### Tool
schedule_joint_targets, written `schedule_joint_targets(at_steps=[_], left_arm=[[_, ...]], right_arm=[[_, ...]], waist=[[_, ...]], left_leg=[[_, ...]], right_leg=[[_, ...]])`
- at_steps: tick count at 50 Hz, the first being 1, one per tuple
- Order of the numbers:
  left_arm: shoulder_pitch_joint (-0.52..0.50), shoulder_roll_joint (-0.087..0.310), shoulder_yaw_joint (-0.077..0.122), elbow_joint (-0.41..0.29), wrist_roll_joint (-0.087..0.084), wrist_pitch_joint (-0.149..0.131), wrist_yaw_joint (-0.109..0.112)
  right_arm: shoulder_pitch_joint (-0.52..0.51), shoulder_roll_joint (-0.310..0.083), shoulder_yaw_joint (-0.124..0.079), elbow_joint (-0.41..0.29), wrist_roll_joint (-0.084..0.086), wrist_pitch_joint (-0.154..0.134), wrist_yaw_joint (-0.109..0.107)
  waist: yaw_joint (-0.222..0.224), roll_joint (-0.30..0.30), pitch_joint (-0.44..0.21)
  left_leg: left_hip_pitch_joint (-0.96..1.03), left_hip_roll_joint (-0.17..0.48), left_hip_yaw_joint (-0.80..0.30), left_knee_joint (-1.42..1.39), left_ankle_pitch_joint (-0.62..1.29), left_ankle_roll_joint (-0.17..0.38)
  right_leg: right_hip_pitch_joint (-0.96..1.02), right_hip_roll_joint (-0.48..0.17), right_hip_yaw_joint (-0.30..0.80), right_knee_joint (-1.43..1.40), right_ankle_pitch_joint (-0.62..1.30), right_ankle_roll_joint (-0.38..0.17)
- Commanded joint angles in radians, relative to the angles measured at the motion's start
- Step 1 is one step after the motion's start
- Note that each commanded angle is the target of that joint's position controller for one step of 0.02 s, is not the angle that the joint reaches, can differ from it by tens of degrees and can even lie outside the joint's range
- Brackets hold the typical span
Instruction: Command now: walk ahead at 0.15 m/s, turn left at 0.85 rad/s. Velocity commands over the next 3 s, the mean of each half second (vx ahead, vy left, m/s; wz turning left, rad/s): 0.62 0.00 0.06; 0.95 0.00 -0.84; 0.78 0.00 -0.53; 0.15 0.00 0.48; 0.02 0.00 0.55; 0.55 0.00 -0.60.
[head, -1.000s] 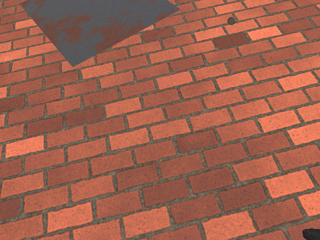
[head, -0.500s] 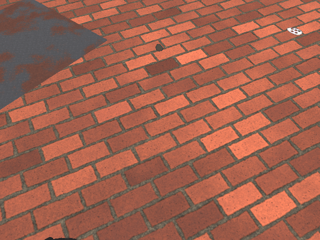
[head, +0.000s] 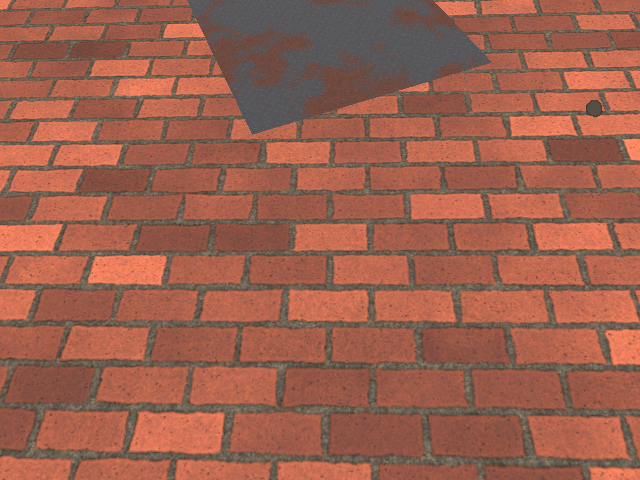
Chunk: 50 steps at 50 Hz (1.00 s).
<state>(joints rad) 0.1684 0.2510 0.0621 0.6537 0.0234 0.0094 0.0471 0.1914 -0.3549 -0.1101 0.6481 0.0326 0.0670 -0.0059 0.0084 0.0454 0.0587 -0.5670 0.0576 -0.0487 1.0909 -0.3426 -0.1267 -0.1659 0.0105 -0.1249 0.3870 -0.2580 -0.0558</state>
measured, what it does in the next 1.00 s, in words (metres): walks ahead, turning right: left foot, then right foot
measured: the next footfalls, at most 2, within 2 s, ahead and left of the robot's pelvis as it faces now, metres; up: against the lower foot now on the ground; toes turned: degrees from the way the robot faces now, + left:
left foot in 0.30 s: +0.15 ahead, +0.22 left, +0.00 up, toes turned +7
right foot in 0.76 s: +0.57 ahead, +0.04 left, +0.00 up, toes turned -17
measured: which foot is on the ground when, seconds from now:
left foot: up 0.00-0.28, down 0.30-0.76, up 0.78-1.00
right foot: down 0.00-0.32, up 0.34-0.74, down 0.76-1.00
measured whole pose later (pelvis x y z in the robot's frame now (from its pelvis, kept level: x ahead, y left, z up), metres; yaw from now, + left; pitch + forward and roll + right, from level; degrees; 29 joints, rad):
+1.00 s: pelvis +0.59 +0.08 -0.01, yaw -28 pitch -1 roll +0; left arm 0.45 0.24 0.05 0.74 -0.02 -0.06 -0.01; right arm 0.04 -0.26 0.00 0.54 -0.02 -0.14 -0.01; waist 0.07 0.03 0.05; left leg -0.69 0.10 -0.20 0.95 -0.14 -0.05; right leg -0.12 0.19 0.14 0.44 -0.27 -0.16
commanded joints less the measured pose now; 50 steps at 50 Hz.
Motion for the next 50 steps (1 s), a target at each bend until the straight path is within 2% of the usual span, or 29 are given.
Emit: schedule_joint_targets(at_steps=[1, 4, 8, 12, 14, 15, 16, 17, 18, 19, 21, 24, 28, 30, 31, 33, 35, 36, 37, 38, 39, 40, 41, 42, 43, 44, 46, 48, 50], left_arm=[[0.094, 0.208, 0.065, -0.032, -0.014, -0.009, -0.004], [0.113, 0.224, 0.067, -0.015, -0.031, -0.037, -0.024], [0.172, 0.211, 0.065, 0.041, -0.037, -0.075, -0.042], [0.201, 0.238, 0.056, 0.097, -0.068, -0.077, -0.06], [0.151, 0.259, 0.05, 0.105, -0.081, -0.074, -0.063], [0.131, 0.237, 0.037, 0.101, -0.071, -0.084, -0.064], [0.074, 0.167, 0.009, 0.058, -0.052, -0.098, -0.066], [0.071, 0.095, -0.006, 0.01, -0.067, -0.12, -0.061], [0.071, 0.163, 0.011, 0.01, -0.099, -0.129, -0.056], [0.075, 0.169, 0.016, 0.009, -0.105, -0.122, -0.061], [0.101, 0.152, 0.017, 0.03, -0.076, -0.1, -0.068], [0.161, 0.086, 0.003, 0.065, -0.086, -0.059, -0.081], [0.04, 0.076, -0.006, 0.011, -0.081, -0.053, -0.078], [-0.036, 0.068, -0.015, -0.02, -0.073, -0.061, -0.096], [-0.067, 0.061, -0.018, -0.036, -0.073, -0.065, -0.109], [-0.104, 0.072, -0.012, -0.07, -0.079, -0.071, -0.128], [0.018, 0.138, 0.017, -0.064, -0.094, -0.053, -0.132], [0.195, 0.202, 0.048, -0.026, -0.094, -0.034, -0.123], [0.455, 0.288, 0.09, 0.045, -0.08, -0.013, -0.105], [0.551, 0.285, 0.091, 0.095, -0.079, -0.003, -0.081], [0.435, 0.291, 0.069, 0.071, -0.039, -0.02, -0.087], [0.345, 0.235, 0.051, 0.007, -0.014, -0.052, -0.088], [0.334, 0.183, 0.046, -0.011, -0.025, -0.071, -0.091], [0.26, 0.175, 0.042, -0.021, -0.03, -0.088, -0.095], [0.188, 0.17, 0.038, -0.037, -0.033, -0.101, -0.096], [0.134, 0.186, 0.042, -0.051, -0.029, -0.104, -0.087], [0.104, 0.156, 0.032, -0.053, -0.036, -0.104, -0.067], [0.122, 0.148, 0.027, -0.038, -0.049, -0.102, -0.042], [0.147, 0.162, 0.034, -0.012, -0.059, -0.089, -0.027]], right_arm=[[-0.113, -0.046, 0.006, -0.131, -0.001, -0.017, 0.016], [-0.151, -0.042, 0.013, -0.154, 0.001, -0.032, 0.025], [-0.195, 0.003, 0.035, -0.148, 0.001, -0.079, 0.033], [-0.222, 0.012, 0.049, -0.146, 0.001, -0.12, 0.056], [-0.064, -0.019, 0.031, -0.091, 0.005, -0.133, 0.058], [0.114, -0.079, -0.002, -0.032, 0.002, -0.131, 0.049], [0.331, -0.165, -0.032, 0.008, -0.015, -0.129, 0.031], [0.359, -0.224, -0.034, -0.002, -0.034, -0.144, 0.024], [0.295, -0.14, -0.009, -0.017, -0.039, -0.159, 0.024], [0.244, -0.081, 0.012, -0.007, -0.03, -0.16, 0.028], [0.131, -0.015, 0.028, 0.007, -0.033, -0.163, 0.036], [0.069, 0.031, 0.03, 0.028, -0.043, -0.186, 0.031], [0.089, 0.01, 0.027, 0.062, -0.05, -0.201, 0.005], [0.133, -0.013, 0.026, 0.085, -0.046, -0.195, -0.01], [0.143, -0.034, 0.025, 0.089, -0.047, -0.19, -0.017], [0.182, -0.101, 0.015, 0.102, -0.053, -0.174, -0.04], [0.149, -0.178, -0.003, 0.086, -0.045, -0.15, -0.064], [0.084, -0.204, -0.011, 0.062, -0.038, -0.142, -0.062], [0.003, -0.204, -0.013, 0.027, -0.029, -0.147, -0.048], [-0.058, -0.082, 0.021, 0.023, -0.015, -0.168, -0.019], [0.053, 0.115, 0.082, -0.035, -0.038, -0.215, 0.004], [0.099, 0.073, 0.093, -0.099, -0.007, -0.255, 0.018], [-0.006, -0.034, 0.072, -0.116, 0.012, -0.272, 0.021], [-0.019, -0.038, 0.066, -0.121, 0.013, -0.27, 0.018], [0.005, -0.02, 0.068, -0.095, -0.011, -0.254, 0.012], [0.036, -0.029, 0.063, -0.087, -0.026, -0.238, 0.008], [0.026, -0.056, 0.055, -0.084, -0.038, -0.208, -0.004], [-0.109, -0.018, 0.07, -0.14, -0.067, -0.202, -0.011], [-0.218, 0.045, 0.086, -0.179, -0.061, -0.203, -0.006]], waist=[[0.084, -0.132, -0.115], [0.087, -0.135, -0.049], [0.092, -0.12, 0.009], [0.056, -0.142, 0.051], [-0.066, -0.135, 0.002], [-0.16, -0.107, -0.107], [-0.27, 0.017, -0.263], [-0.229, 0.165, -0.305], [-0.217, 0.084, -0.231], [-0.17, 0.099, -0.129], [-0.078, 0.105, -0.019], [-0.009, 0.061, 0.033], [-0.01, 0.018, 0.129], [-0.029, -0.016, 0.153], [-0.03, -0.025, 0.152], [-0.012, 0.02, 0.091], [0.094, 0.116, -0.016], [0.198, 0.14, -0.1], [0.316, 0.103, -0.2], [0.342, -0.11, -0.14], [0.131, -0.404, -0.138], [0.075, -0.342, -0.303], [0.091, -0.12, -0.19], [0.012, 0.048, -0.07], [-0.039, 0.113, -0.011], [-0.076, 0.079, 0.018], [-0.088, 0.035, 0.054], [-0.035, -0.005, 0.093], [0.024, -0.065, 0.075]], left_leg=[[-0.162, 0.049, 0.018, -0.051, -0.003, 0.002], [-0.212, 0.044, 0.003, -0.134, -0.001, 0.054], [-0.175, 0.032, 0.015, -0.296, 0.009, 0.124], [0.05, -0.011, 0.09, -0.483, -0.067, 0.165], [0.376, -0.065, 0.139, -0.619, 0.049, 0.187], [0.663, -0.073, 0.114, -0.602, 0.101, 0.204], [1.012, 0.126, -0.144, -0.623, -0.059, 0.265], [1.068, 0.323, -0.534, -0.752, -0.333, 0.322], [0.963, 0.354, -0.568, -0.813, -0.387, 0.332], [0.874, 0.327, -0.421, -0.833, -0.302, 0.31], [0.685, 0.24, -0.205, -0.883, -0.058, 0.267], [0.533, 0.171, 0.034, -0.927, 0.266, 0.206], [0.477, 0.129, 0.207, -0.996, 0.492, 0.165], [0.518, 0.126, 0.268, -0.998, 0.617, 0.131], [0.529, 0.124, 0.299, -0.981, 0.727, 0.109], [0.587, 0.138, 0.324, -0.87, 1.208, 0.082], [0.646, 0.181, 0.318, -0.673, 1.58, 0.089], [0.608, 0.2, 0.299, -0.476, 1.679, 0.106], [0.465, 0.176, 0.258, -0.174, 1.584, 0.128], [0.231, -0.014, 0.258, 0.284, 0.525, 0.129], [-0.129, -0.142, 0.088, 0.631, -0.262, 0.132], [-0.312, -0.153, -0.104, 0.671, -0.231, 0.164], [-0.311, -0.103, -0.123, 0.55, -0.132, 0.204], [-0.276, -0.062, -0.119, 0.405, -0.042, 0.205], [-0.204, -0.025, -0.13, 0.321, 0.003, 0.181], [-0.146, -0.007, -0.138, 0.256, 0.029, 0.147], [-0.065, 0.028, -0.109, 0.1, 0.063, 0.094], [0.015, 0.006, -0.036, -0.115, 0.199, 0.055], [0.148, -0.04, 0.005, -0.355, 0.382, 0.038]], right_leg=[[0.257, -0.332, 0.222, -0.152, 0.179, -0.187], [0.264, -0.366, 0.29, -0.258, -0.216, -0.179], [0.288, -0.359, 0.207, -0.298, -0.152, -0.156], [0.154, -0.332, 0.184, -0.275, -0.07, -0.178], [-0.02, -0.308, 0.134, -0.137, 0.142, -0.155], [-0.149, -0.252, 0.082, 0.076, 0.334, -0.12], [-0.441, -0.152, 0.019, 0.465, 0.134, -0.045], [-0.699, -0.046, 0.146, 0.781, -0.291, -0.016], [-0.79, -0.061, 0.268, 0.906, -0.224, -0.013], [-0.817, -0.104, 0.266, 0.917, -0.131, -0.012], [-0.749, -0.167, 0.241, 0.874, 0.029, 0.011], [-0.658, -0.188, 0.238, 0.896, 0.166, 0.036], [-0.668, -0.13, 0.177, 0.73, 0.301, 0.029], [-0.652, -0.098, 0.1, 0.581, 0.347, 0.002], [-0.608, -0.078, 0.049, 0.501, 0.352, -0.016], [-0.475, -0.001, -0.055, 0.423, 0.308, -0.058], [-0.296, 0.054, -0.082, 0.423, 0.222, -0.093], [-0.1, 0.065, -0.059, 0.446, 0.166, -0.126], [0.215, 0.052, 0.025, 0.387, 0.163, -0.174], [0.385, 0.002, 0.132, 0.224, 0.247, -0.212], [0.507, -0.062, 0.435, 0.279, 0.27, -0.3], [0.556, -0.228, 0.912, 0.013, -0.238, -0.456], [0.429, -0.243, 0.973, -0.156, -0.392, -0.396], [0.242, -0.235, 0.936, -0.198, -0.409, -0.355], [0.098, -0.185, 0.868, -0.199, -0.343, -0.333], [-0.012, -0.143, 0.805, -0.204, -0.275, -0.332], [-0.165, -0.068, 0.656, -0.218, -0.154, -0.303], [-0.301, 0.004, 0.522, -0.216, 0.003, -0.275], [-0.369, 0.062, 0.445, -0.175, 0.035, -0.213]])
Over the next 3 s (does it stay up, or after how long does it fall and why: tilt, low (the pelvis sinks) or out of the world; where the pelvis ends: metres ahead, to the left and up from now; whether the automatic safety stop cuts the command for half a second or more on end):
stays up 1.19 -0.24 -0.02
